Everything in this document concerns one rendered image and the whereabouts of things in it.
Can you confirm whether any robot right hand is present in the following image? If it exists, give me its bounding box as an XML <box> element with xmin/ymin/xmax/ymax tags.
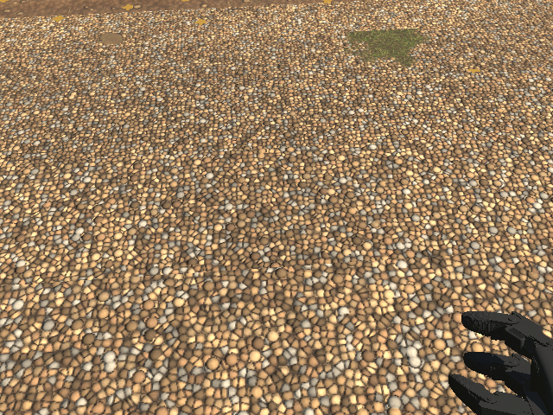
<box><xmin>448</xmin><ymin>311</ymin><xmax>553</xmax><ymax>415</ymax></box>

